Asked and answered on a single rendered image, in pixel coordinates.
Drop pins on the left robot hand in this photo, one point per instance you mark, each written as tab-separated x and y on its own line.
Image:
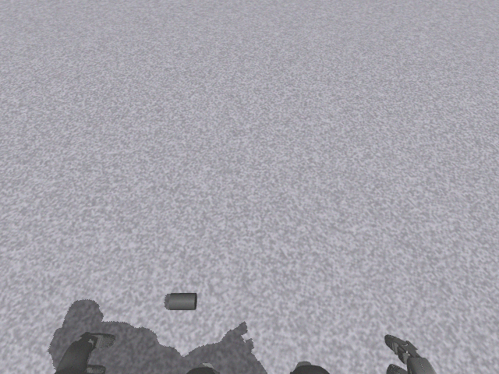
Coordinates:
78	353

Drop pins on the right robot hand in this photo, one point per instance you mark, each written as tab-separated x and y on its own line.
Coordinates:
409	355

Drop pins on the can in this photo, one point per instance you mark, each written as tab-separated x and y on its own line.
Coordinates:
182	301

